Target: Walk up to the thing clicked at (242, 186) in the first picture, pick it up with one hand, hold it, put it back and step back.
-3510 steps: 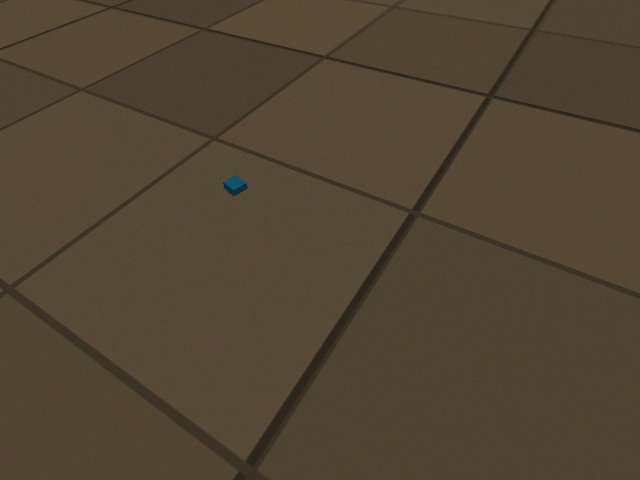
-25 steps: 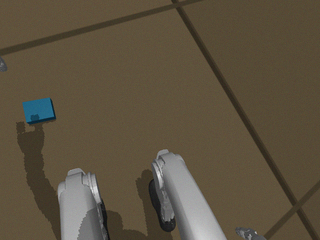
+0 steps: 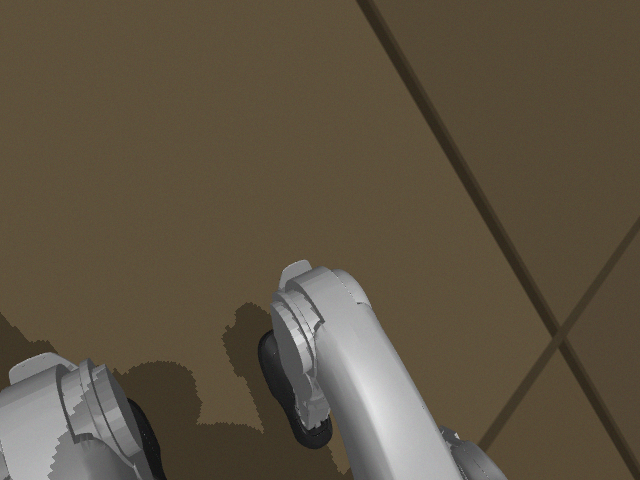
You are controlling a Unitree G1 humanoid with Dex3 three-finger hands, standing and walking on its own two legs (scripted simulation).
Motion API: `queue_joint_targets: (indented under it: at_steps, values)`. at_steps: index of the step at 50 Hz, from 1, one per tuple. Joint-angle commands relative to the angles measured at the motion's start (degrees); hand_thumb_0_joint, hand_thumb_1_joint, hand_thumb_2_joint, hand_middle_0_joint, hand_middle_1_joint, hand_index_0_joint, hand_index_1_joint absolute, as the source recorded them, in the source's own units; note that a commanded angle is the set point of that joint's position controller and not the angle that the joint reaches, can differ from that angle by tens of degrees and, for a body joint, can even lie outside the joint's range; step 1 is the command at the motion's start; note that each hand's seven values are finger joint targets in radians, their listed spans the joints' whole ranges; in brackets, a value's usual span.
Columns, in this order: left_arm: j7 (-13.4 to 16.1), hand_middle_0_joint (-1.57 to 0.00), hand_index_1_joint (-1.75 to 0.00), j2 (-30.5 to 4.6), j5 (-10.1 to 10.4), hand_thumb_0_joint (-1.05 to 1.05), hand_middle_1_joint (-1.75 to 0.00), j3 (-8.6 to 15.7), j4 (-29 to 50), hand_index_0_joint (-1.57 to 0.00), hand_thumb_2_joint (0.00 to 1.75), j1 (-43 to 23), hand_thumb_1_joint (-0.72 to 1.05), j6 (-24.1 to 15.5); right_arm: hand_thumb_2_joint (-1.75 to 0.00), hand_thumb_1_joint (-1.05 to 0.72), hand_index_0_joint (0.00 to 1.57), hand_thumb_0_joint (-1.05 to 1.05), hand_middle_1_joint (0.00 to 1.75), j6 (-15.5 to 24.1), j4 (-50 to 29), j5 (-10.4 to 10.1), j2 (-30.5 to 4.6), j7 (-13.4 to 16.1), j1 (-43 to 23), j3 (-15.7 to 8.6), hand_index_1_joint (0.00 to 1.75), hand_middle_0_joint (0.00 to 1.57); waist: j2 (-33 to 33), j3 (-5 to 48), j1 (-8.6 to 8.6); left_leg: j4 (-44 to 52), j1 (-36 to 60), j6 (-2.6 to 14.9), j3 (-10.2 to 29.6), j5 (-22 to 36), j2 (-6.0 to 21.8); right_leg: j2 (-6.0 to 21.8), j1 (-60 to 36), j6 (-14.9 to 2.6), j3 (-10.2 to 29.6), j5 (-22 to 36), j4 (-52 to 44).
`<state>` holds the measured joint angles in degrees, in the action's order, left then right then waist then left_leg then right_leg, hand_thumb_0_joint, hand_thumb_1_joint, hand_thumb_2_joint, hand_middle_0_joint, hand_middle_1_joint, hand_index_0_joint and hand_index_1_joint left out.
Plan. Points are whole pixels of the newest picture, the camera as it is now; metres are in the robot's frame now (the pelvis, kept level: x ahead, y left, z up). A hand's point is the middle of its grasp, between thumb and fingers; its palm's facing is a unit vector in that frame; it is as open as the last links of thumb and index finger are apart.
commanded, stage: approach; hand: left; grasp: from above
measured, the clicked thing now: out of the picture +0.53 +0.34 -0.31
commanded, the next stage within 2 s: rest palm in 0.24 s
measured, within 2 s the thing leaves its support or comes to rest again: neither
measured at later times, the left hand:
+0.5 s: hand out of the picture +0.49 +0.36 -0.18, palm faces -0.49 -0.08 -0.87, open 14.0 cm
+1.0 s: hand out of the picture +0.50 +0.33 -0.24, palm faces -0.43 -0.08 -0.90, open 14.4 cm
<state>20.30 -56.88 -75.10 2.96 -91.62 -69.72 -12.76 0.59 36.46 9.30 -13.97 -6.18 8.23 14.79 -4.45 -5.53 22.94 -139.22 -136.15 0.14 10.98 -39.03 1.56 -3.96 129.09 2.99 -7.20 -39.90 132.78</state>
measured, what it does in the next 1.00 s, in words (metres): stands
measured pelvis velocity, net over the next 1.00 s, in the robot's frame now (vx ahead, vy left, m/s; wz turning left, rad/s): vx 0.00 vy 0.00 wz -0.05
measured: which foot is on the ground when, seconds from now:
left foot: down 0.00-1.00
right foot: down 0.00-1.00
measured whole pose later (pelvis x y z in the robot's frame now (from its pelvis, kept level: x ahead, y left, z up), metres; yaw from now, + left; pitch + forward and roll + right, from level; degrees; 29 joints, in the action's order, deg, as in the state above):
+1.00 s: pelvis +0.00 +0.00 -0.02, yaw -3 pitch +30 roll -14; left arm 26.8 -62.8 -74.4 2.7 -96.0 -69.2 -10.3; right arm 5.1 35.4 11.4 -17.6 -7.1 7.8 18.7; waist -7.6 -8.9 23.6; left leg -143.7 -136.2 0.0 14.3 -39.4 2.0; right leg -5.4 128.6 3.5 -9.7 -38.7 134.9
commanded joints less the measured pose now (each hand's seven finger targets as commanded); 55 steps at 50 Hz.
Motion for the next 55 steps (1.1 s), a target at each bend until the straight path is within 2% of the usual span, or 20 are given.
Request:
queue_joint_targets:
  at_steps: [1,7,11,12,13,14,16,18,19,23,26,28,29,35,37,40,42,46,49,55]
  values:
    - [5.64,-0.21,-0.85,-19.84,-0.1,0.0,-0.84,3.7,8.88,-0.19,0.89,-17.2,-0.46,0.18,-0.89,-0.9,0.2,0.0,0.3,1.0,-0.33,0.7,-19.4,0.61,14.43,-3.53,0.3,0.2,30.57,43.4,0.51,10.45,36.82,1.51,-4.16,19.31,1.47,-1.97,-24.51,-3.99,-4.67,21.27,-11.24]
    - [7.3,-0.2,-0.85,-23.16,1.0,0.0,-0.82,5.77,11.04,-0.17,0.91,-14.55,-0.5,2.46,-0.9,-0.91,0.2,0.0,0.3,2.01,-1.71,0.97,-20.77,0.21,12.42,-2.84,0.3,0.2,34.59,43.74,-1.07,9.65,36.75,1.18,-3.73,20.72,2.06,-2.54,-25.35,-4.12,-5.4,22.36,-9.91]
    - [4.71,-0.2,-0.85,-24.1,2.34,0.0,-0.8,7.13,15.14,-0.16,0.93,-12.62,-0.53,3.67,-0.9,-0.91,0.2,0.0,0.3,2.08,-2.74,0.61,-21.94,-0.01,11.65,-4.05,0.3,0.2,35.71,45.86,-1.97,9.53,39.62,0.93,-3.04,23.53,2.26,-2.53,-24.75,-4.23,-5.79,23.24,-9.42]
    - [3.37,-0.21,-0.85,-22.04,2.83,0.0,-0.8,5.22,14.63,-0.16,0.92,-11.38,-0.52,4.09,-0.9,-0.91,0.2,0.0,0.3,1.79,-1.98,0.57,-20.99,-0.35,11.89,-4.01,0.3,0.2,35.3,44.84,-2.21,9.48,37.19,1.12,-3.17,21.96,2.31,-2.79,-25.01,-4.14,-5.45,22.58,-9.6]
    - [2.35,-0.21,-0.84,-22.67,3.25,0.0,-0.8,6.93,14.0,-0.17,0.92,-9.56,-0.52,4.41,-0.9,-0.91,0.2,0.0,0.3,1.49,-2.23,0.62,-22.37,-0.35,12.37,-5.01,0.3,0.2,32.62,42.34,-1.5,9.2,35.01,1.09,-3.31,21.05,2.08,-2.54,-24.26,-4.39,-5.77,21.99,-10.3]
    - [0.74,-0.21,-0.84,-19.73,3.93,0.0,-0.79,4.11,16.27,-0.16,0.93,-11.08,-0.53,4.24,-0.9,-0.91,0.2,0.0,0.3,1.15,-2.46,0.44,-20.93,-0.69,11.99,-4.78,0.3,0.2,33.06,42.37,-1.72,10.06,33.8,1.11,-3.24,18.64,2.15,-2.76,-24.54,-4.29,-5.57,20.34,-10.56]
    - [-2.09,-0.21,-0.86,-19.21,4.47,0.0,-0.82,5.05,17.11,-0.17,0.92,-8.77,-0.51,4.31,-0.9,-0.91,0.2,0.0,0.3,0.33,-1.73,0.31,-21.76,-0.7,13.39,-6.5,0.3,0.2,31.72,41.41,-1.78,10.33,34.2,0.94,-3.12,17.6,2.0,-2.58,-22.61,-4.58,-6.03,18.71,-11.2]
    - [-5.48,-0.15,-0.91,-10.64,5.61,0.0,-0.91,0.17,17.93,-0.14,0.91,-8.13,-0.53,3.79,-0.9,-0.91,0.2,0.0,0.3,-0.4,-2.08,-0.08,-21.13,-1.13,13.48,-7.13,0.3,0.2,29.36,37.7,-0.45,11.59,32.27,0.67,-2.52,14.1,1.76,-2.43,-19.64,-4.96,-6.85,15.77,-11.76]
    - [-6.48,-0.15,-0.92,-11.38,5.96,0.0,-0.91,0.94,18.06,-0.14,0.91,-6.4,-0.5,3.51,-0.9,-0.91,0.2,0.0,0.3,-0.89,-1.56,-0.25,-21.72,-1.07,14.74,-7.83,0.3,0.2,27.91,37.85,-0.36,12.16,32.61,0.69,-2.24,13.66,1.77,-2.36,-20.29,-4.72,-7.21,15.71,-12.16]
    - [-8.72,-0.13,-0.95,-6.81,7.5,0.0,-0.95,-3.62,19.39,-0.13,0.91,-8.27,-0.48,1.07,-0.9,-0.9,0.2,0.0,0.3,-1.76,-1.15,-0.81,-20.13,-1.05,14.76,-7.4,0.3,0.2,22.12,36.08,0.28,11.32,28.78,1.34,-2.48,12.16,1.33,-2.33,-22.13,-4.03,-6.57,15.98,-13.03]
    - [-7.2,-0.13,-0.95,-9.04,6.59,0.0,-0.95,-3.79,18.64,-0.13,0.92,-12.35,-0.48,-1.7,-0.9,-0.9,0.2,0.0,0.3,-1.95,-0.71,-0.7,-20.18,-0.67,13.67,-6.4,0.3,0.2,22.08,34.53,-0.08,11.62,28.96,1.09,-1.87,9.22,1.22,-2.34,-19.65,-4.29,-6.72,12.96,-12.81]
    - [-4.56,-0.1,-0.97,-12.17,4.82,0.0,-0.98,-1.53,13.68,-0.11,0.93,-10.75,-0.48,-2.89,-0.9,-0.9,0.2,0.0,0.3,-1.85,-0.96,-0.31,-21.11,-0.33,12.35,-5.68,0.3,0.2,23.76,32.65,-0.81,12.32,30.52,0.68,-1.59,9.23,1.08,-2.12,-17.65,-4.65,-7.05,12.73,-12.05]
    - [-3.22,-0.1,-0.97,-12.41,4.09,0.0,-0.97,-1.79,13.11,-0.11,0.94,-11.43,-0.49,-3.55,-0.9,-0.9,0.2,0.0,0.3,-1.69,-1.08,-0.01,-20.43,-0.26,11.61,-5.04,0.3,0.2,25.04,32.82,-0.91,12.61,31.07,0.62,-1.56,8.74,1.23,-2.3,-17.77,-4.61,-7.13,12.41,-11.57]
    - [5.75,-0.1,-0.97,-17.74,-0.99,0.0,-0.96,1.43,9.89,-0.09,0.95,-15.93,-0.53,-4.22,-0.9,-0.9,0.2,0.0,0.3,0.16,-1.39,1.36,-21.44,0.17,9.6,-3.3,0.3,0.2,32.46,36.76,-0.42,12.85,36.94,0.21,-1.45,11.63,1.71,-2.36,-16.86,-4.67,-7.8,15.03,-9.54]
    - [7.97,-0.12,-0.96,-16.08,-0.99,0.0,-0.92,0.71,6.18,-0.09,0.98,-15.01,-0.56,-3.03,-0.9,-0.91,0.2,0.0,0.3,1.13,-1.25,1.65,-21.35,0.27,9.49,-2.93,0.3,0.2,30.54,35.36,1.17,11.57,34.92,0.67,-1.74,11.49,1.76,-2.58,-17.51,-4.43,-7.76,15.77,-9.75]
    - [10.35,-0.1,-0.97,-16.9,-1.04,0.0,-0.93,0.49,3.84,-0.06,1.01,-15.79,-0.61,-1.19,-0.91,-0.91,0.2,0.0,0.3,2.5,-0.78,1.89,-21.67,0.53,9.6,-2.59,0.3,0.2,29.83,35.1,1.42,10.97,32.8,0.8,-1.99,10.19,2.0,-2.83,-17.53,-4.45,-7.62,15.37,-10.03]
    - [10.88,-0.1,-0.97,-18.16,-0.35,0.0,-0.93,1.01,4.41,-0.06,1.01,-17.29,-0.6,0.14,-0.9,-0.91,0.2,0.0,0.3,3.3,-0.94,1.93,-22.18,0.47,10.17,-2.38,0.3,0.2,29.92,35.73,1.6,10.74,32.08,0.67,-1.67,10.57,2.1,-2.69,-18.39,-4.34,-7.75,15.98,-9.76]
    - [9.1,-0.12,-0.96,-16.79,1.31,0.0,-0.91,-0.14,2.49,-0.07,1.01,-15.66,-0.6,2.6,-0.91,-0.91,0.2,0.0,0.3,4.87,-0.62,2.02,-22.25,0.11,10.87,-1.95,0.3,0.2,30.36,34.77,2.88,9.84,32.59,0.67,-1.6,12.04,2.33,-2.67,-18.86,-4.23,-7.65,16.84,-9.36]
    - [7.57,-0.12,-0.96,-19.57,2.66,0.0,-0.91,0.45,4.14,-0.08,1.0,-15.7,-0.6,3.05,-0.91,-0.91,0.2,0.0,0.3,5.15,-0.5,1.83,-22.4,0.03,11.19,-1.43,0.3,0.2,29.01,36.52,2.27,8.76,30.83,1.0,-1.86,13.1,2.44,-2.92,-22.78,-3.87,-7.32,18.05,-9.86]
    - [5.14,-0.12,-0.96,-20.36,3.8,0.0,-0.92,0.33,4.1,-0.08,0.99,-11.77,-0.59,2.41,-0.91,-0.91,0.2,0.0,0.3,4.44,-1.19,1.89,-22.75,-0.15,10.53,-0.44,0.3,0.2,28.99,35.9,1.66,8.7,29.89,0.95,-1.47,14.25,2.61,-3.35,-24.58,-3.93,-7.94,18.71,-9.61]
